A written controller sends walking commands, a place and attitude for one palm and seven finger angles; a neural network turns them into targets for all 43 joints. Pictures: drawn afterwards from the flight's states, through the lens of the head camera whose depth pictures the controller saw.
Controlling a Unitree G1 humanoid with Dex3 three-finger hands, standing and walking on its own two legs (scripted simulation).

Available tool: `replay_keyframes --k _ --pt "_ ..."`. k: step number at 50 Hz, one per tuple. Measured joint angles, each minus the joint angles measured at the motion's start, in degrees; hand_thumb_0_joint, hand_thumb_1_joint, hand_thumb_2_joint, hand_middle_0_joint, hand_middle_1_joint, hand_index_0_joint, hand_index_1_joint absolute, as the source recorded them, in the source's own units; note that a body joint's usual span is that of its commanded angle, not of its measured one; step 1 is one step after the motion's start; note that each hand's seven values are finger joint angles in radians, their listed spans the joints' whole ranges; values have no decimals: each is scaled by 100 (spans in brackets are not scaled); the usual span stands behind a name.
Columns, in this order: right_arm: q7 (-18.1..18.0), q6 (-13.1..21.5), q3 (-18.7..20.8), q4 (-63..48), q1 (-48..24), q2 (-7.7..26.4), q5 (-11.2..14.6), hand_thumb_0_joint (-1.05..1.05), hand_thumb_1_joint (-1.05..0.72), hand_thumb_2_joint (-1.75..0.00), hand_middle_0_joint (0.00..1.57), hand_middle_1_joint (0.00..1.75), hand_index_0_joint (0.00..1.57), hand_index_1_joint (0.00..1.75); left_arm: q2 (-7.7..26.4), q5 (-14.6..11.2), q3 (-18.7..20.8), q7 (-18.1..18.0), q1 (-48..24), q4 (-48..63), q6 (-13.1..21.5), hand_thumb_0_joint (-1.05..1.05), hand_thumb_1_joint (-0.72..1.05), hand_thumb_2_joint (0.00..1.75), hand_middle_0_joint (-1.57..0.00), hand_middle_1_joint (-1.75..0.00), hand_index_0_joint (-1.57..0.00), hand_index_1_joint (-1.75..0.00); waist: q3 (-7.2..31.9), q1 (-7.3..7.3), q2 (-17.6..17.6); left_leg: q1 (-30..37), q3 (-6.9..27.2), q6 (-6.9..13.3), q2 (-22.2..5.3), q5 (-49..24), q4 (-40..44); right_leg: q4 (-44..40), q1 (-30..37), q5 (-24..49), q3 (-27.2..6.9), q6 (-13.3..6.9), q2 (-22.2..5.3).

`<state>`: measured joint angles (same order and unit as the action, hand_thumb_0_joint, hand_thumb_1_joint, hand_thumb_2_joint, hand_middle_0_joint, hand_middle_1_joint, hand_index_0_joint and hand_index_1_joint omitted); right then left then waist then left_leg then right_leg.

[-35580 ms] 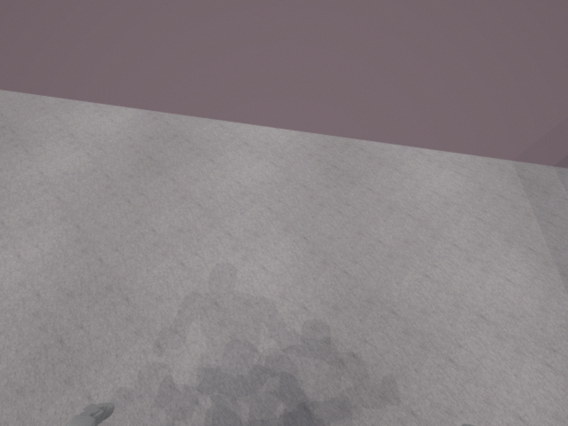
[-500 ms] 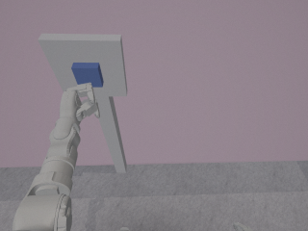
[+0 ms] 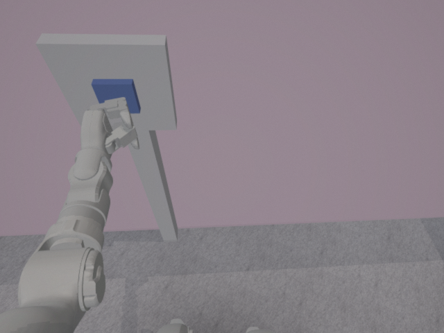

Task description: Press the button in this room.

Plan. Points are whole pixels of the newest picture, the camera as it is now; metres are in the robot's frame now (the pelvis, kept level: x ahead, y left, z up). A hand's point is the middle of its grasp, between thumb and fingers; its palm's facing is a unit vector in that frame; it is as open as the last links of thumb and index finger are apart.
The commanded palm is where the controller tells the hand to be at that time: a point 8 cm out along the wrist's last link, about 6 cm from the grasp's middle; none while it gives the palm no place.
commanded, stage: press the button with the knuckle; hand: left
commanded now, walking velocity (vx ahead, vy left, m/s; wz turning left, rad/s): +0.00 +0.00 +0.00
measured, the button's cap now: (118, 94) +0.52 +0.18 +0.13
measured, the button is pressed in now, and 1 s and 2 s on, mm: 8 0 0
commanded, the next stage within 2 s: hold the button down briefly in 0.26 s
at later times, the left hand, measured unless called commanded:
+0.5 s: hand (133, 127) +0.47 +0.15 +0.10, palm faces +0.05 -1.00 -0.02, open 2.8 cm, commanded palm +0.47 +0.19 +0.10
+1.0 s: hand (134, 134) +0.45 +0.15 +0.10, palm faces +0.04 -1.00 +0.00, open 3.0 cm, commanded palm +0.42 +0.20 +0.10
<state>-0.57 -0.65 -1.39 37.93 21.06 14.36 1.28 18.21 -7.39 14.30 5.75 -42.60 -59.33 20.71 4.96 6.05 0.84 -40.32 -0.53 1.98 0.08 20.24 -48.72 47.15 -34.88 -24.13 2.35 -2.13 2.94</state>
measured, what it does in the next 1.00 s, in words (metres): stands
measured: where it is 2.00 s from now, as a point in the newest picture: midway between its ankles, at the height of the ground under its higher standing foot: outside the picture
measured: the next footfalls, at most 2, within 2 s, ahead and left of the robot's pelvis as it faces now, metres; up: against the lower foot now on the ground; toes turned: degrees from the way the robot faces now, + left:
none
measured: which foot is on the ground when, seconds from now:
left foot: down 0.00-1.00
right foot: down 0.00-1.00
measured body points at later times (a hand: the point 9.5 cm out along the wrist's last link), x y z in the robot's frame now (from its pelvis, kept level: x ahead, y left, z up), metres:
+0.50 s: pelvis -0.02 +0.00 -0.01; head +0.06 +0.01 +0.43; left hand +0.46 +0.21 +0.10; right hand +0.00 -0.27 -0.12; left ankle +0.04 +0.10 -0.70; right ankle -0.01 -0.10 -0.70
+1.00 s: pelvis -0.02 +0.00 -0.01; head +0.04 +0.01 +0.44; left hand +0.44 +0.20 +0.10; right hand +0.02 -0.26 -0.12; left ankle +0.04 +0.10 -0.70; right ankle -0.01 -0.10 -0.70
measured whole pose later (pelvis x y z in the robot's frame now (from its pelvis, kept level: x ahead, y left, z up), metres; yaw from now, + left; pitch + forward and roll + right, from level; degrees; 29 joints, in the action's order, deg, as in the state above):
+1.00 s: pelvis -0.02 +0.00 -0.01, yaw +0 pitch +12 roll -2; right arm 0.3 0.7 -1.6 37.9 22.5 15.0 0.8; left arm 18.1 -7.6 13.3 4.2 -44.6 -62.5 22.6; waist 5.8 6.7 1.7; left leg -43.3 0.0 2.1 0.0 19.6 -50.6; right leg 48.8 -37.6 -23.5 2.9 -2.1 3.1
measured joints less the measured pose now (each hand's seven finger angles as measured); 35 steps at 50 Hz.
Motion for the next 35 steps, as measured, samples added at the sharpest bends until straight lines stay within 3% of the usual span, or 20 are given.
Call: replay_keyframes --k 20,35 --pt "-40 166 -66 161 50 93 -44 1 -91 -90 21 30 21 30 320 65 -109 -110 -833 -890 183 -3 80 96 -130 -150 -133 -150 -45 169 33 -505 173 -38 8 -120 -226 208 -445 68 187 -41 1" --pt "-42 261 -90 175 171 126 -53 1 -91 -90 21 30 21 30 421 60 -113 -94 -978 -1044 139 -2 79 98 -130 -150 -134 -150 -24 253 47 -633 200 -31 -1 -155 -282 235 -553 112 214 -36 13"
